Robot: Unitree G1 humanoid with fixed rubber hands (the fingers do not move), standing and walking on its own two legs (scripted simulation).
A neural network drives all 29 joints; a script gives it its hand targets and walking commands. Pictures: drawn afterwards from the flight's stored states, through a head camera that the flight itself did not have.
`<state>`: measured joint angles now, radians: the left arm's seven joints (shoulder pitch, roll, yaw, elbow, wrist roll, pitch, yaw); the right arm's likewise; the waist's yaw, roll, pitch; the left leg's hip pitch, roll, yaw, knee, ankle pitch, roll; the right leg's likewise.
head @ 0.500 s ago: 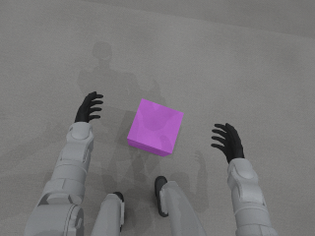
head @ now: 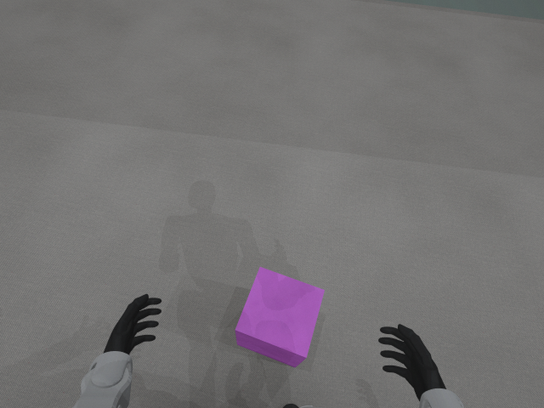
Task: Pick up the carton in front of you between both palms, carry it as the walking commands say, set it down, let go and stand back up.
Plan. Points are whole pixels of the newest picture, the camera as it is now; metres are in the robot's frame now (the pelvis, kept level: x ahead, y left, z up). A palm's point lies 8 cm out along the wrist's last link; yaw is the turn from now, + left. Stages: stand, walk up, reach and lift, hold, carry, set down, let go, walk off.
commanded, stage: let go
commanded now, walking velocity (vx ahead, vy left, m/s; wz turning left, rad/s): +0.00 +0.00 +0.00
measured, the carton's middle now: (278, 319) +0.38 -0.08 -0.64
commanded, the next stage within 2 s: stand in 0.56 s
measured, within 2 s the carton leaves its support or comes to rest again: neither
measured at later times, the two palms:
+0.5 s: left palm (83, 407) +0.14 +0.24 -0.06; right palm (429, 394) +0.15 -0.23 -0.06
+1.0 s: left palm out of the picture +0.10 +0.28 -0.08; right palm (456, 403) +0.13 -0.29 -0.11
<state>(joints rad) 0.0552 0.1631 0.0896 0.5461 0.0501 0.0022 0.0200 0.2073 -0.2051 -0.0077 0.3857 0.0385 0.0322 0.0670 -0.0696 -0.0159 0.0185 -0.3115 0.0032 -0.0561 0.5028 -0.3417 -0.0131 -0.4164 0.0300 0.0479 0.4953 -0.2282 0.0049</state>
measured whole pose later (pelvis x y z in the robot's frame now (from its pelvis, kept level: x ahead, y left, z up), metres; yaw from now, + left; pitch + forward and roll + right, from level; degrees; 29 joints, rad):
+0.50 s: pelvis -0.02 +0.01 +0.00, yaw +0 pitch -4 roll +0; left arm 0.21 0.21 0.01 0.48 -0.01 0.09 -0.03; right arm 0.21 -0.23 -0.03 0.38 -0.03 0.22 0.02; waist 0.00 0.02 0.07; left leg -0.07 -0.01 -0.04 0.48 -0.34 0.00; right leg -0.19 0.02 0.06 0.49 -0.23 0.01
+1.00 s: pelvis +0.00 -0.02 +0.00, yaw +2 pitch +0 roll +0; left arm 0.19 0.32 0.05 0.77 0.04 0.01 0.02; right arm 0.21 -0.35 -0.03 0.73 -0.04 0.00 -0.03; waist 0.01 0.06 0.02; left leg -0.14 0.01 -0.09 0.50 -0.37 -0.03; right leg -0.25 0.03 0.01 0.54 -0.29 -0.02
